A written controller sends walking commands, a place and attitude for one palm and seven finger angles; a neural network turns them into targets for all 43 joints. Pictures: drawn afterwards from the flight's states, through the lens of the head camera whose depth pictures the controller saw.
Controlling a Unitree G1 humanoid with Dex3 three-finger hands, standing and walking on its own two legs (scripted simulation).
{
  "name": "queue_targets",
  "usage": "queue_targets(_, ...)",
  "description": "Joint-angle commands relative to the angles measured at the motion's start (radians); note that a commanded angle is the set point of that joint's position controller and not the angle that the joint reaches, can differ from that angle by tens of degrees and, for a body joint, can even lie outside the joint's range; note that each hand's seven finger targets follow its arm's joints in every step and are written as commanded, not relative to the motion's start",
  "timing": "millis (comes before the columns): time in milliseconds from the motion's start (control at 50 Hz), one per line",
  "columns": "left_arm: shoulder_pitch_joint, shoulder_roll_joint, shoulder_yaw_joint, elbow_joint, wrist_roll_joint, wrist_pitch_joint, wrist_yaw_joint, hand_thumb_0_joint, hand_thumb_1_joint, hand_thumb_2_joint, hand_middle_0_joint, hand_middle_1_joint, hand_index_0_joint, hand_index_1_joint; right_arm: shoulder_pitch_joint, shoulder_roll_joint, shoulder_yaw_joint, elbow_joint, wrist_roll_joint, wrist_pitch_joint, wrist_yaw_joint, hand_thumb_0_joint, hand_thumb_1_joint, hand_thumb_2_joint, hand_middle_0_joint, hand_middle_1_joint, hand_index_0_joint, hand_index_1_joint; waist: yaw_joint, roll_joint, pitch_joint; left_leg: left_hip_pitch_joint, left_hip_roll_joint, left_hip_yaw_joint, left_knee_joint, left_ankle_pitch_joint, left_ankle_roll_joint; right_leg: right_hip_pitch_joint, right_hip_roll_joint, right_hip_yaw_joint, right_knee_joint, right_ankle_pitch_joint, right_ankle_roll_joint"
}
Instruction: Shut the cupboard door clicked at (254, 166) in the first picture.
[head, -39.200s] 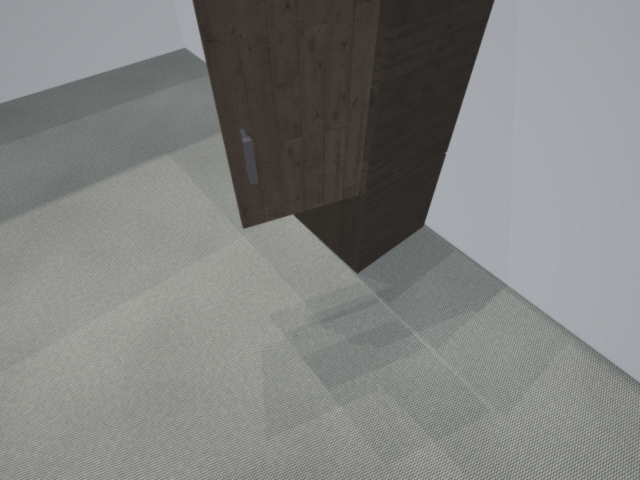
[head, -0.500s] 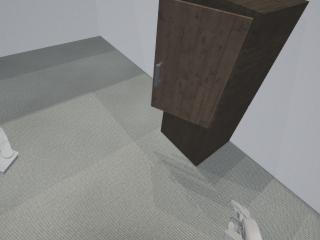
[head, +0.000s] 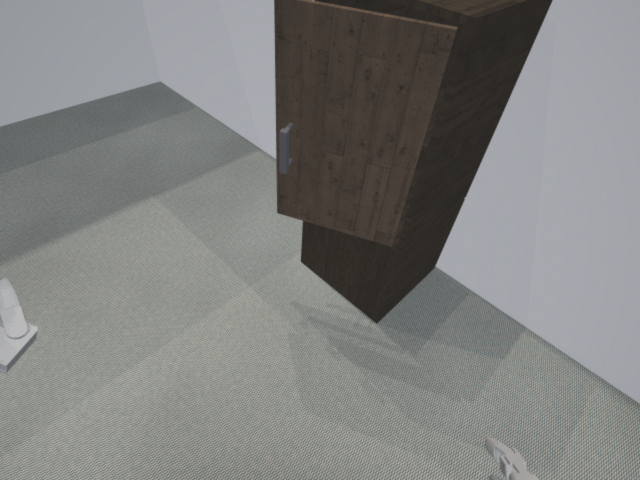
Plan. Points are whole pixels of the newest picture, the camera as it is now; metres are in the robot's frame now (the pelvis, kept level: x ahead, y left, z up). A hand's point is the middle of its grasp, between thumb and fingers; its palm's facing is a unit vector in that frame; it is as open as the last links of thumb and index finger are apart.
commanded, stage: stop stepping back and stand still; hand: left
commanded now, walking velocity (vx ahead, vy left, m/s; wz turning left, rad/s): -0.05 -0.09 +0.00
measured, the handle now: (287, 148) +0.90 +0.11 -0.08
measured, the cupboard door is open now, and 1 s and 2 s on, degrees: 25 25 25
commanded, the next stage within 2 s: let the arm hang, fingers relaxed in 0.06 s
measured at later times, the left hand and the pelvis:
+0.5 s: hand out of the picture +0.05 +0.17 -0.17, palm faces +0.08 -0.98 -0.16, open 6.9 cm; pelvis -0.02 -0.01 +0.00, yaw +3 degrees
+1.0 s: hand out of the picture -0.02 +0.22 -0.16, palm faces +0.01 -0.96 -0.27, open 7.4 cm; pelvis -0.02 +0.01 +0.01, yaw +0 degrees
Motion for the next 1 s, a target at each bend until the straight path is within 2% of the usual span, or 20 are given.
queue_targets(0, -0.022, 0.209, 0.136, -0.284, -0.003, -0.097, 0.015, 0.000, 0.900, 0.900, -0.200, -0.300, -0.200, -0.300, -0.119, -0.123, -0.031, -0.167, -0.001, -0.072, 0.001, 0.000, -0.900, -0.900, 0.200, 0.300, 0.200, 0.300, 0.017, 0.222, -0.065, 0.047, 0.171, -0.196, -0.198, 0.036, 0.017, 0.012, -0.027, -0.002, -0.100, 0.174, 0.013)
queue_targets(60, 0.095, 0.197, 0.155, -0.217, -0.021, -0.083, 0.014, 0.000, 0.900, 0.900, -0.200, -0.300, -0.200, -0.300, -0.108, -0.116, -0.037, -0.171, 0.010, -0.051, 0.015, 0.000, -0.900, -0.900, 0.200, 0.300, 0.200, 0.300, 0.015, 0.150, -0.136, 0.059, 0.116, -0.116, -0.101, 0.132, -0.009, 0.053, -0.051, 0.066, -0.129, 0.313, -0.005)
queue_targets(120, 0.136, 0.188, 0.153, -0.189, -0.034, -0.068, 0.012, 0.000, 0.900, 0.900, -0.200, -0.300, -0.200, -0.300, -0.106, -0.111, -0.036, -0.175, 0.015, -0.025, 0.018, 0.000, -0.900, -0.900, 0.200, 0.300, 0.200, 0.300, 0.007, 0.098, -0.145, 0.065, 0.098, -0.099, -0.070, 0.145, -0.020, 0.035, -0.076, 0.105, -0.142, 0.379, -0.017)
queue_targets(140, -0.023, -0.008, -0.339, 0.505, 0.056, 0.086, -0.135, 0.000, 0.900, 0.900, -0.200, -0.300, -0.200, -0.300, -0.217, -0.259, -0.069, -0.016, 0.032, -0.077, 0.097, 0.000, -0.900, -0.900, 0.200, 0.300, 0.200, 0.300, -0.015, 0.109, -0.060, 0.035, 0.107, -0.089, 0.078, 0.407, -0.017, -0.068, -0.144, 0.022, -0.016, 0.640, -0.019)
queue_targets(160, -0.036, -0.047, -0.332, 0.534, 0.049, 0.167, -0.158, 0.000, 0.900, 0.900, -0.200, -0.300, -0.200, -0.300, -0.134, -0.213, -0.083, 0.002, 0.017, -0.028, 0.093, 0.000, -0.900, -0.900, 0.200, 0.300, 0.200, 0.300, -0.013, 0.112, -0.119, 0.114, 0.113, -0.076, 0.056, 0.417, -0.028, -0.095, -0.124, 0.068, -0.011, 0.604, -0.025)
queue_targets(200, -0.071, -0.070, -0.350, 0.555, 0.052, 0.186, -0.169, 0.000, 0.900, 0.900, -0.200, -0.300, -0.200, -0.300, -0.093, -0.209, -0.075, 0.007, 0.005, 0.006, 0.085, 0.000, -0.900, -0.900, 0.200, 0.300, 0.200, 0.300, 0.001, 0.075, -0.112, 0.095, 0.135, -0.093, 0.052, 0.400, -0.003, -0.114, -0.096, 0.029, 0.010, 0.455, -0.017)
queue_targets(220, -0.104, -0.046, -0.352, 0.601, 0.056, 0.181, -0.173, 0.000, 0.900, 0.900, -0.200, -0.300, -0.200, -0.300, -0.101, -0.212, -0.065, 0.005, 0.005, 0.028, 0.084, 0.000, -0.900, -0.900, 0.200, 0.300, 0.200, 0.300, 0.011, -0.002, -0.093, 0.057, 0.136, -0.113, 0.042, 0.335, 0.012, -0.097, -0.095, 0.036, -0.005, 0.414, -0.022)
queue_targets(260, -0.162, -0.005, -0.351, 0.711, 0.064, 0.172, -0.174, 0.000, 0.900, 0.900, -0.200, -0.300, -0.200, -0.300, -0.121, -0.202, -0.054, 0.010, -0.001, 0.060, 0.081, 0.000, -0.900, -0.900, 0.200, 0.300, 0.200, 0.300, 0.014, -0.189, -0.063, 0.044, 0.088, -0.127, 0.077, 0.189, 0.011, -0.119, -0.133, 0.096, -0.061, 0.432, -0.050)
queue_targets(300, -0.199, 0.010, -0.354, 0.836, 0.067, 0.171, -0.169, 0.000, 0.900, 0.900, -0.200, -0.300, -0.200, -0.300, -0.109, -0.178, -0.046, 0.025, -0.014, 0.092, 0.082, 0.000, -0.900, -0.900, 0.200, 0.300, 0.200, 0.300, 0.006, -0.253, -0.023, 0.032, 0.033, -0.121, 0.084, 0.067, 0.002, -0.126, -0.176, 0.147, -0.109, 0.440, -0.085)
queue_targets(320, -0.207, 0.005, -0.359, 0.896, 0.067, 0.173, -0.165, 0.000, 0.900, 0.900, -0.200, -0.300, -0.200, -0.300, -0.106, -0.162, -0.042, 0.042, -0.020, 0.106, 0.082, 0.000, -0.900, -0.900, 0.200, 0.300, 0.200, 0.300, 0.006, -0.242, 0.003, 0.032, 0.013, -0.116, 0.086, 0.020, -0.004, -0.142, -0.184, 0.167, -0.136, 0.396, -0.095)
queue_targets(340, -0.222, 0.000, -0.367, 0.954, 0.065, 0.176, -0.161, 0.000, 0.900, 0.900, -0.200, -0.300, -0.200, -0.300, -0.100, -0.150, -0.040, 0.061, -0.024, 0.118, 0.084, 0.000, -0.900, -0.900, 0.200, 0.300, 0.200, 0.300, 0.003, -0.197, 0.022, 0.042, 0.006, -0.111, 0.080, -0.002, -0.008, -0.157, -0.188, 0.175, -0.158, 0.333, -0.101)
queue_targets(360, -0.234, -0.013, -0.376, 1.005, 0.062, 0.176, -0.158, 0.000, 0.900, 0.900, -0.200, -0.300, -0.200, -0.300, -0.097, -0.140, -0.037, 0.084, -0.027, 0.125, 0.085, 0.000, -0.900, -0.900, 0.200, 0.300, 0.200, 0.300, 0.000, -0.130, 0.032, 0.072, 0.011, -0.114, 0.057, 0.021, -0.011, -0.177, -0.179, 0.175, -0.172, 0.262, -0.099)
queue_targets(400, -0.231, -0.033, -0.388, 1.092, 0.057, 0.178, -0.154, 0.000, 0.900, 0.900, -0.200, -0.300, -0.200, -0.300, -0.087, -0.126, -0.029, 0.125, -0.026, 0.129, 0.086, 0.000, -0.900, -0.900, 0.200, 0.300, 0.200, 0.300, -0.003, 0.059, 0.029, 0.129, 0.046, -0.135, -0.007, 0.105, -0.008, -0.191, -0.139, 0.146, -0.174, 0.129, -0.069)
queue_targets(460, -0.171, -0.077, -0.379, 1.216, 0.058, 0.177, -0.154, 0.000, 0.900, 0.900, -0.200, -0.300, -0.200, -0.300, -0.082, -0.118, -0.032, 0.182, -0.028, 0.125, 0.076, 0.000, -0.900, -0.900, 0.200, 0.300, 0.200, 0.300, 0.021, 0.273, 0.020, 0.084, 0.088, -0.168, -0.108, 0.010, 0.010, -0.099, -0.088, 0.102, -0.182, 0.070, -0.049)
queue_targets(500, -0.157, -0.073, -0.380, 1.272, 0.057, 0.175, -0.155, 0.000, 0.900, 0.900, -0.200, -0.300, -0.200, -0.300, -0.064, -0.120, -0.037, 0.207, -0.025, 0.127, 0.071, 0.000, -0.900, -0.900, 0.200, 0.300, 0.200, 0.300, 0.026, 0.289, -0.003, 0.071, 0.096, -0.173, -0.126, -0.014, 0.011, -0.040, -0.084, 0.090, -0.193, 0.101, -0.049)
queue_targets(540, -0.163, -0.066, -0.384, 1.327, 0.054, 0.171, -0.158, 0.000, 0.900, 0.900, -0.200, -0.300, -0.200, -0.300, -0.048, -0.126, -0.039, 0.239, -0.022, 0.125, 0.066, 0.000, -0.900, -0.900, 0.200, 0.300, 0.200, 0.300, 0.024, 0.258, -0.003, 0.077, 0.098, -0.169, -0.139, -0.030, 0.008, -0.023, -0.086, 0.095, -0.215, 0.113, -0.054)
queue_targets(620, -0.188, -0.055, -0.391, 1.410, 0.053, 0.165, -0.161, 0.000, 0.900, 0.900, -0.200, -0.300, -0.200, -0.300, -0.016, -0.151, -0.048, 0.289, -0.014, 0.120, 0.060, 0.000, -0.900, -0.900, 0.200, 0.300, 0.200, 0.300, 0.016, 0.119, 0.045, 0.092, 0.110, -0.178, -0.169, -0.043, 0.011, -0.042, -0.090, 0.098, -0.253, 0.093, -0.055)
queue_targets(740, -0.188, -0.053, -0.395, 1.493, 0.053, 0.164, -0.157, 0.000, 0.900, 0.900, -0.200, -0.300, -0.200, -0.300, 0.007, -0.166, -0.052, 0.355, -0.012, 0.118, 0.059, 0.000, -0.900, -0.900, 0.200, 0.300, 0.200, 0.300, 0.014, 0.045, 0.097, 0.108, 0.118, -0.186, -0.225, -0.112, 0.016, -0.076, -0.089, 0.095, -0.271, 0.035, -0.052)
queue_targets(920, -0.192, -0.041, -0.392, 1.535, 0.058, 0.165, -0.153, 0.000, 0.900, 0.900, -0.200, -0.300, -0.200, -0.300, -0.007, -0.173, -0.057, 0.398, -0.013, 0.114, 0.062, 0.000, -0.900, -0.900, 0.200, 0.300, 0.200, 0.300, 0.021, 0.052, 0.114, 0.103, 0.122, -0.193, -0.272, -0.151, 0.019, -0.082, -0.087, 0.091, -0.254, 0.038, -0.045)
queue_targets(980, -0.197, -0.023, -0.389, 1.536, 0.057, 0.159, -0.153, 0.000, 0.900, 0.900, -0.200, -0.300, -0.200, -0.300, -0.019, -0.184, -0.058, 0.400, -0.010, 0.108, 0.063, 0.000, -0.900, -0.900, 0.200, 0.300, 0.200, 0.300, 0.026, 0.058, 0.082, 0.126, 0.117, -0.180, -0.259, -0.089, 0.020, -0.059, -0.097, 0.095, -0.256, 0.084, -0.046)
